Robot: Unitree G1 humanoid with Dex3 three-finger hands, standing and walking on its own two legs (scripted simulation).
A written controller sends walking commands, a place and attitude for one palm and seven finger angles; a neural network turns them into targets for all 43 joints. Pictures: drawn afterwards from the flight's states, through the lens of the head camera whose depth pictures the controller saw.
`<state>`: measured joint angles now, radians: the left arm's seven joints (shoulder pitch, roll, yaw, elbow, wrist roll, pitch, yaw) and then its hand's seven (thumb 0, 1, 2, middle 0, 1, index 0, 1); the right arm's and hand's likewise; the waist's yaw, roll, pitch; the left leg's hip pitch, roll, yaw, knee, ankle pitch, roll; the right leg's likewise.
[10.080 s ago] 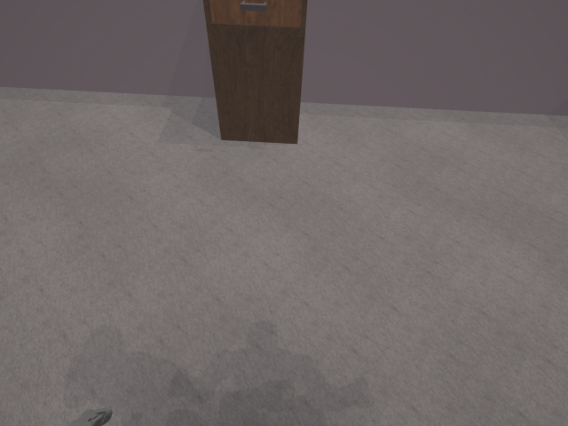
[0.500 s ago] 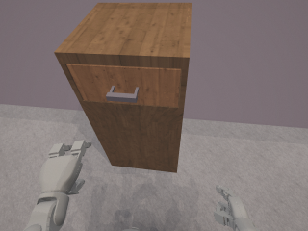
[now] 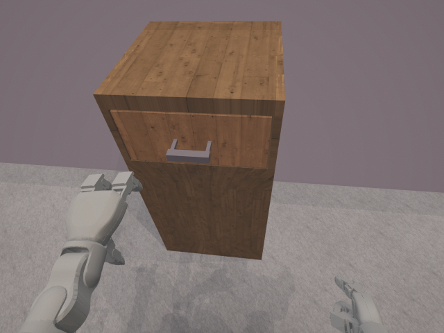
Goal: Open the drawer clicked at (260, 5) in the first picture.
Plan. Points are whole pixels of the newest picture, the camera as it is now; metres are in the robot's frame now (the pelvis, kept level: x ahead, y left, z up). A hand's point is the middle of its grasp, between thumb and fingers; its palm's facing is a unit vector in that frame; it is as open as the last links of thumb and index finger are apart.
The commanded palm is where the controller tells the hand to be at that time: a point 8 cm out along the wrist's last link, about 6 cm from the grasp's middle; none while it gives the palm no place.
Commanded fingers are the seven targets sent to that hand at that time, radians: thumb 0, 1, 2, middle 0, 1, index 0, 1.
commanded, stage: raise the hand with hooked fingers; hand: left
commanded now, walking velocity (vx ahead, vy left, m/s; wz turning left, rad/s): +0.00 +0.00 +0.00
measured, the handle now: (190, 150) +0.54 +0.15 -0.02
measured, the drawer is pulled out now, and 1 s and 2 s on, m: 0.00 0.00 0.00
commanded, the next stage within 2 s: move the hooked fingers above the handle in 0.66 s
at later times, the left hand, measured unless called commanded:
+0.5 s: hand (98, 206) +0.29 +0.25 +0.09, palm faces +0.00 -0.09 -1.00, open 13.9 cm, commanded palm +0.27 +0.26 +0.15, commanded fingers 0.00 -0.50 0.30 -0.30 -1.20 -0.30 -1.20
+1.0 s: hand (120, 201) +0.31 +0.22 +0.08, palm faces +0.02 -0.08 -1.00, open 13.9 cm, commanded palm +0.30 +0.23 +0.14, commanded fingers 0.00 -0.50 0.30 -0.30 -1.20 -0.30 -1.20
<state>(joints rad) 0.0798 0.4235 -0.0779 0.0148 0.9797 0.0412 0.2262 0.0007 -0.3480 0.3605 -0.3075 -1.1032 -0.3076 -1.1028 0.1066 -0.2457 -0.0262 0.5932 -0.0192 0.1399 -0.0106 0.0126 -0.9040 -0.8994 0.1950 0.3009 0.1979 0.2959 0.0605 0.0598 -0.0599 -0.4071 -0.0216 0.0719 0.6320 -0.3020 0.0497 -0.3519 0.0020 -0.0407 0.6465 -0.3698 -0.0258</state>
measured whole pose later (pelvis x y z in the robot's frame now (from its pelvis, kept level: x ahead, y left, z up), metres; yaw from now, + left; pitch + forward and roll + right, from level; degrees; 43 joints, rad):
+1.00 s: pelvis -0.02 +0.00 +0.01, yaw +1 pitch +2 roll +0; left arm -0.22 0.46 -0.13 0.21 0.95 -0.04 0.09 0.00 -0.49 0.30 -0.32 -1.20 -0.32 -1.20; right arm 0.13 -0.24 0.00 0.63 0.01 0.13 -0.02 0.01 -0.90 -0.90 0.20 0.30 0.20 0.30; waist 0.07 0.06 -0.02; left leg -0.35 -0.03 0.05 0.51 -0.21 0.05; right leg -0.29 0.00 -0.06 0.53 -0.29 -0.03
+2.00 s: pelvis +0.02 -0.01 +0.00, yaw +0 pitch +13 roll +0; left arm -0.69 0.36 -0.17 0.84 1.04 0.01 0.23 0.00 -0.49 0.30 -0.32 -1.20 -0.32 -1.20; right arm 0.29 -0.24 -0.06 0.67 0.01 0.17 -0.01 0.01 -0.90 -0.90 0.20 0.30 0.20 0.30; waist -0.05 0.04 -0.11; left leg -0.56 -0.01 0.06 0.65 -0.31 0.03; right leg -0.50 0.02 -0.05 0.65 -0.37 -0.04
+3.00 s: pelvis +0.01 -0.01 -0.01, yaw -1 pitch +16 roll -1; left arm -0.88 0.36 -0.14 1.07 1.06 0.05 0.30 0.00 -0.49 0.30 -0.32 -1.21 -0.32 -1.21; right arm 0.34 -0.24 -0.05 0.68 0.00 0.14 -0.01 0.00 -0.90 -0.90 0.20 0.30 0.20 0.30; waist -0.12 0.04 -0.14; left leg -0.66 0.00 0.07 0.70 -0.32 0.04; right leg -0.60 0.03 -0.04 0.69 -0.37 -0.03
